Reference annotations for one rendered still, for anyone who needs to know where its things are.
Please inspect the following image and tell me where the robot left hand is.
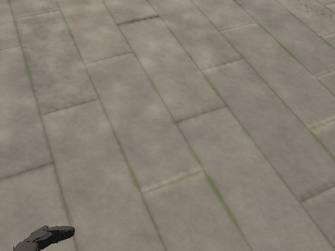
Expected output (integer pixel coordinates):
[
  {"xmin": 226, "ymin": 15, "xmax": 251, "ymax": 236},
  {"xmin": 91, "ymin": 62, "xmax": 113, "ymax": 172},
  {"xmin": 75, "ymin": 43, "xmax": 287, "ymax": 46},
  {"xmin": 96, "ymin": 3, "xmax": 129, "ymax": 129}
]
[{"xmin": 13, "ymin": 225, "xmax": 75, "ymax": 251}]

